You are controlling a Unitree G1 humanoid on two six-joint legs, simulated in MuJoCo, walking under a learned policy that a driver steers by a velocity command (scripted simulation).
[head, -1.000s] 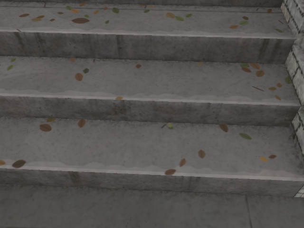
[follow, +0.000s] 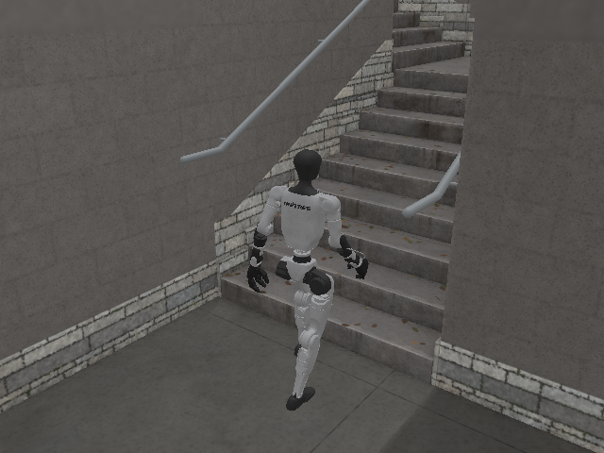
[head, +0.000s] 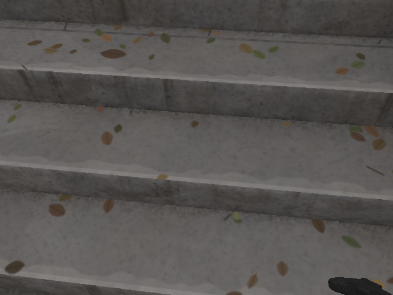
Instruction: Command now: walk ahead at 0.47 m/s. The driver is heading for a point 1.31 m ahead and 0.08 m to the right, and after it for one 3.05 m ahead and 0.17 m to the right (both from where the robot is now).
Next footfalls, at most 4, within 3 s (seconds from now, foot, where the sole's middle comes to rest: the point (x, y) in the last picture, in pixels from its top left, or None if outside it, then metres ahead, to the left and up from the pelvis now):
0.08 left None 0.23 0.10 -0.77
0.68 right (272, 257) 0.55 -0.14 -0.62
1.22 left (219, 146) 0.85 0.03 -0.47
1.70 right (289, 57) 1.13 -0.19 -0.32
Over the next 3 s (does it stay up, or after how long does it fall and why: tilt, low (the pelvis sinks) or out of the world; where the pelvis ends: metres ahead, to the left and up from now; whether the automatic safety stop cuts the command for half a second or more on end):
stays up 1.32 -0.09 0.59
